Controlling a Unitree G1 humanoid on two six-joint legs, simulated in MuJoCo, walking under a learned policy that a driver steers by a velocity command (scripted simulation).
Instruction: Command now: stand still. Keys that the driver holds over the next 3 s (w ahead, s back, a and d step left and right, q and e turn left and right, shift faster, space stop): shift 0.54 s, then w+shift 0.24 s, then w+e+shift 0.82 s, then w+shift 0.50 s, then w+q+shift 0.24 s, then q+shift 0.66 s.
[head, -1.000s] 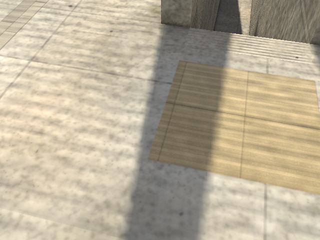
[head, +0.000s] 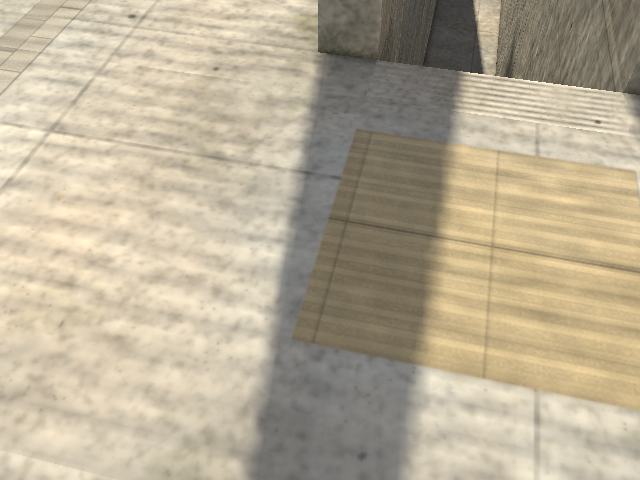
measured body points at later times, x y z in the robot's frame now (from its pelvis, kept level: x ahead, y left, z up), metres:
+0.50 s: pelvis -0.02 +0.00 +0.00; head -0.01 +0.00 +0.45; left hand -0.09 +0.21 -0.15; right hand +0.04 -0.24 -0.15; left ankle +0.06 +0.10 -0.73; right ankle -0.10 -0.11 -0.73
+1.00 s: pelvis +0.15 +0.08 -0.01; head +0.16 +0.10 +0.44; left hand +0.17 +0.34 -0.15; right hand +0.23 -0.19 -0.13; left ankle +0.18 +0.20 -0.73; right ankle -0.01 -0.07 -0.61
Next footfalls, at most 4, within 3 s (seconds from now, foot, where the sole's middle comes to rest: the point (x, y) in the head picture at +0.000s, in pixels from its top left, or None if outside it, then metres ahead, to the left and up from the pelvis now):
0.90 left None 0.22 0.20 -0.77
1.40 right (379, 436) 0.58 -0.09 -0.77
1.84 left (404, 275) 1.01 -0.18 -0.77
2.32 right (585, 241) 1.13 -0.68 -0.77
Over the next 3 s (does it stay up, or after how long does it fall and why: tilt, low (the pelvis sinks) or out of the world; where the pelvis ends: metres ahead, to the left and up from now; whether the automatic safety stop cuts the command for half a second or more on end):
stays up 1.36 -0.64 0.00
